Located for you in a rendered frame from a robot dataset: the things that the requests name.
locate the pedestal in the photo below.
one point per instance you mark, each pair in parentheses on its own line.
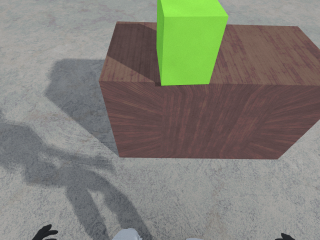
(263,95)

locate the carton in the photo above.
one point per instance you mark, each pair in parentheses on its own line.
(188,38)

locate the robot left thigh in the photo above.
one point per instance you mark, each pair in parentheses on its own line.
(127,234)

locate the left robot hand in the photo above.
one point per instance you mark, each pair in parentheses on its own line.
(44,232)

